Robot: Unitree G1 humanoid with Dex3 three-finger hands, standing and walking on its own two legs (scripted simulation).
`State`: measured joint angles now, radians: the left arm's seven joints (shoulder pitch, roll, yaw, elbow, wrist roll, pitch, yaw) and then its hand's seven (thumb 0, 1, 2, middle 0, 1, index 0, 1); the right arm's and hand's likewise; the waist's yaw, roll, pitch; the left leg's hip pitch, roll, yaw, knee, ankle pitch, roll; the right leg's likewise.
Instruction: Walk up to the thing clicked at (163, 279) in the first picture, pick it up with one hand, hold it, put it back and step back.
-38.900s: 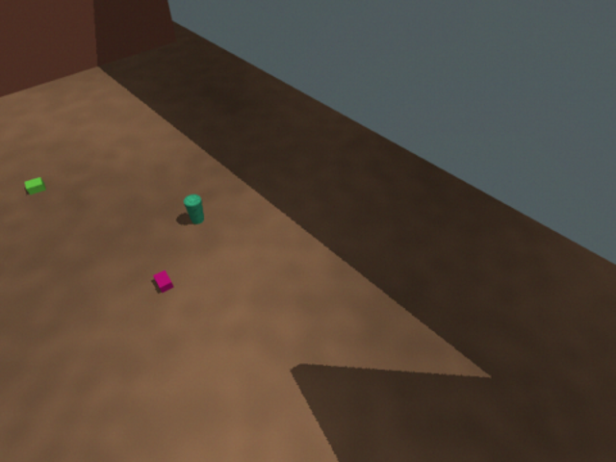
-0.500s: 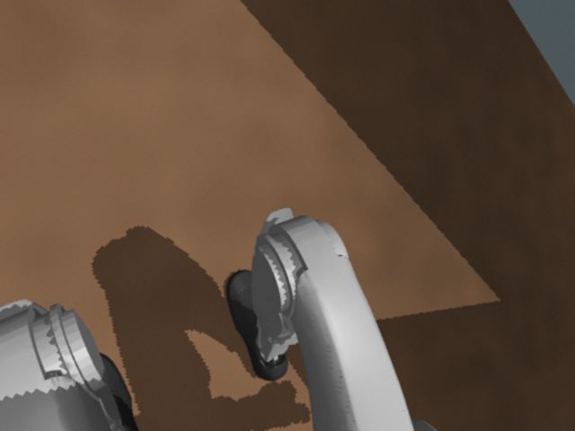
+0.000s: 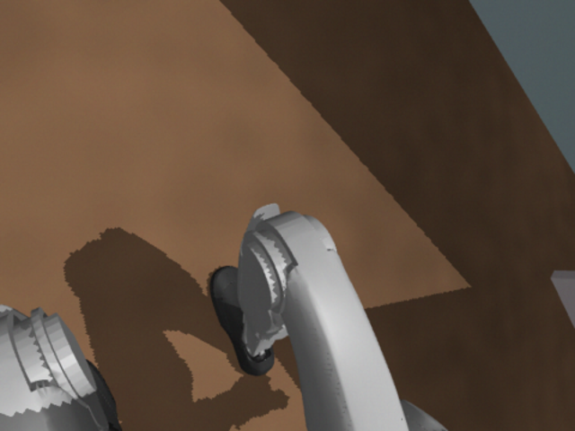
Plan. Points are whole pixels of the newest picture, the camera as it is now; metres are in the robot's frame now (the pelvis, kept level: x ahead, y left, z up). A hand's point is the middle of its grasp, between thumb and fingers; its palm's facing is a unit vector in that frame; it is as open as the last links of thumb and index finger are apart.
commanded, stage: rest palm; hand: left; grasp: from above
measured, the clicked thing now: out of the picture +0.48 +0.30 -0.29
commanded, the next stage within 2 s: close in 0.46 s
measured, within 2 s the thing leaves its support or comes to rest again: neither
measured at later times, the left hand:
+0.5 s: hand out of the picture +0.47 +0.29 -0.26, palm faces -0.37 -0.23 -0.90, open 14.0 cm
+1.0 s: hand out of the picture +0.47 +0.29 -0.26, palm faces -0.38 -0.22 -0.90, open 12.5 cm
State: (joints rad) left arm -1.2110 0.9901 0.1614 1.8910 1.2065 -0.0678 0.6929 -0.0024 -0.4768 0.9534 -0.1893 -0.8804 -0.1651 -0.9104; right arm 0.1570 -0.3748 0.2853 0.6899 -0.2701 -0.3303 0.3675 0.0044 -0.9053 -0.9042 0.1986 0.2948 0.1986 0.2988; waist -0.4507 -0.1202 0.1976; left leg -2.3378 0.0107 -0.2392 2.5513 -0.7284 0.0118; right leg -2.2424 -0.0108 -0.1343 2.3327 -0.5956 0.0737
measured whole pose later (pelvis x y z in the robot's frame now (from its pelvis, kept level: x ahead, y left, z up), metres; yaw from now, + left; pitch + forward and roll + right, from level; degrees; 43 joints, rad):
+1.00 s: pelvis -0.01 +0.00 +0.01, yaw -2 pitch +27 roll -16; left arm -1.23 1.07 0.12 1.87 1.15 -0.05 0.69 0.00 -0.25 0.80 -0.34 -0.75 -0.33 -0.78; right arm 0.16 -0.40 0.35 0.62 -0.26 -0.33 0.36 0.01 -0.91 -0.90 0.20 0.29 0.20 0.30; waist -0.48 -0.16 0.26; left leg -2.31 0.02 -0.26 2.52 -0.72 0.02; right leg -2.20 0.00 -0.16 2.28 -0.58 0.08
